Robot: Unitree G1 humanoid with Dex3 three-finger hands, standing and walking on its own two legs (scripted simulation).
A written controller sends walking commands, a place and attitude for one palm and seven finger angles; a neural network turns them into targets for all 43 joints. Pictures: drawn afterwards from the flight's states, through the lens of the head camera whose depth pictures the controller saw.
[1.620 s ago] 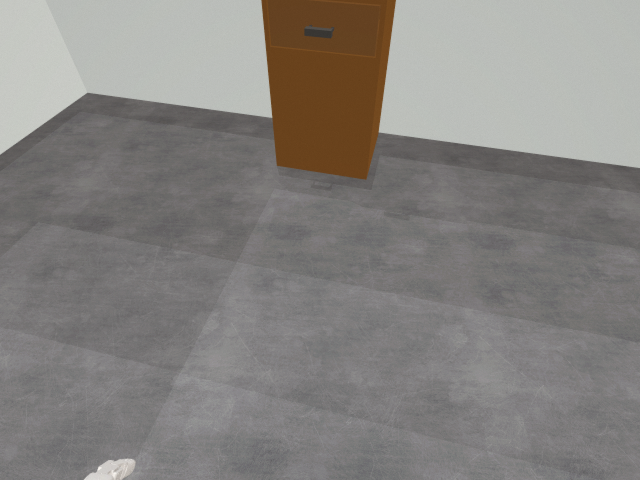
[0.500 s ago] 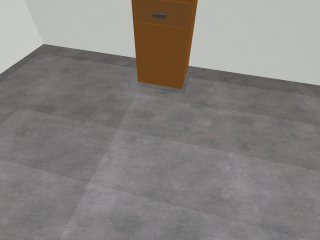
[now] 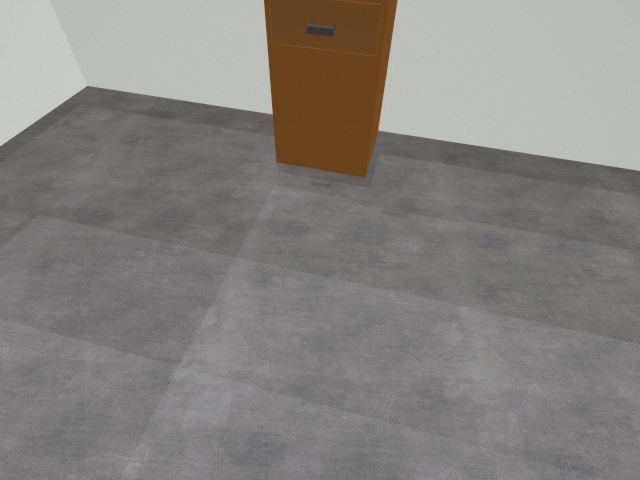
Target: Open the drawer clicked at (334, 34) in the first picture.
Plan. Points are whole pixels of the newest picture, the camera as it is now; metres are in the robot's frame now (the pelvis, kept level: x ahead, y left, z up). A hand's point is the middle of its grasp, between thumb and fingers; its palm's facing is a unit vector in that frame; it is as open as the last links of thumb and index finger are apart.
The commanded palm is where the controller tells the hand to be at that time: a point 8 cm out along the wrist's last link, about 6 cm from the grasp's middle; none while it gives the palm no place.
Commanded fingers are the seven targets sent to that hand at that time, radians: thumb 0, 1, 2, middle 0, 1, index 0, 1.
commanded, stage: walk to a spot facing it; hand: left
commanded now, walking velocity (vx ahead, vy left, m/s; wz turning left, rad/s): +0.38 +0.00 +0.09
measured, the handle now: (321, 27) +1.66 +0.10 -0.07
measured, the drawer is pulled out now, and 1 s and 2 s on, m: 0.00 0.00 0.00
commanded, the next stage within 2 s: turn to face it in 1.88 s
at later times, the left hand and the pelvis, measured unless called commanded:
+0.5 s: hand (199, 454) +0.19 +0.20 -0.18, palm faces -0.02 -0.99 -0.15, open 7.4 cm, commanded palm none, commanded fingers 0.00 0.90 0.90 -0.20 -0.30 -0.20 -0.30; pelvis +0.14 +0.02 -0.01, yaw +1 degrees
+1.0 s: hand (237, 363) +0.34 +0.17 -0.18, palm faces +0.14 -0.97 -0.18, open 7.2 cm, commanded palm none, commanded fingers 0.00 0.90 0.90 -0.20 -0.30 -0.20 -0.30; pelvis +0.37 -0.01 -0.01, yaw +5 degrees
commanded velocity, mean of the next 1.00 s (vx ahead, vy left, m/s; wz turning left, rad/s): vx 0.38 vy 0.00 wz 0.07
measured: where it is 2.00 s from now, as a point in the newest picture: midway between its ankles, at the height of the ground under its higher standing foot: (321, 320)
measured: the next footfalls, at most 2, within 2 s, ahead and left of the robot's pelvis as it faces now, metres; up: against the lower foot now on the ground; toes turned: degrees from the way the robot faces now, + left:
right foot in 0.64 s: +0.38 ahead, -0.11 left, +0.00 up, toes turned -7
left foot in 1.14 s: +0.56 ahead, +0.14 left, +0.00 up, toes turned +15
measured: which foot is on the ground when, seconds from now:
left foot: down 0.00-0.64, up 0.66-1.00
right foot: down 0.00-0.22, up 0.24-0.62, down 0.64-1.00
